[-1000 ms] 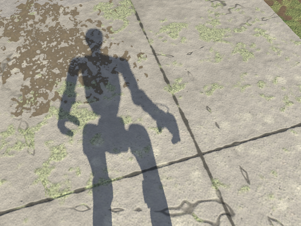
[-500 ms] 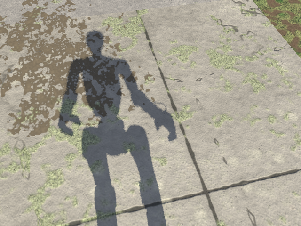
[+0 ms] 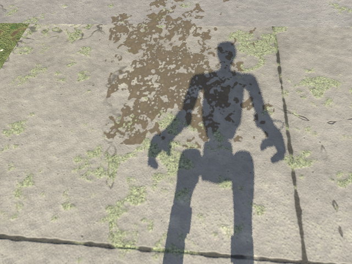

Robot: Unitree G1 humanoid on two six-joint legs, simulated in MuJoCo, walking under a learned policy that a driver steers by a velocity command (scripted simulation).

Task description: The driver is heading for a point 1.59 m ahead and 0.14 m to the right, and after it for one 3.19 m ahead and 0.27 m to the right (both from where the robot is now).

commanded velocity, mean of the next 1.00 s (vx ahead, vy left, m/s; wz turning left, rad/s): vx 0.39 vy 0.00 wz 0.07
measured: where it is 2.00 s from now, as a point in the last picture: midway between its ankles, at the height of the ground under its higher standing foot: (184, 177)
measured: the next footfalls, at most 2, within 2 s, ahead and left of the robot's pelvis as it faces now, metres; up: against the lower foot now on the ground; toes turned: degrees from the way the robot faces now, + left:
left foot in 0.14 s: +0.02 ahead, +0.14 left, +0.00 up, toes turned +2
right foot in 0.56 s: +0.35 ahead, -0.11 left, +0.00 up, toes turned +0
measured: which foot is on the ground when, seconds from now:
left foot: up 0.00-0.12, down 0.14-0.58, up 0.60-1.00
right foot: down 0.00-0.14, up 0.16-0.54, down 0.56-1.00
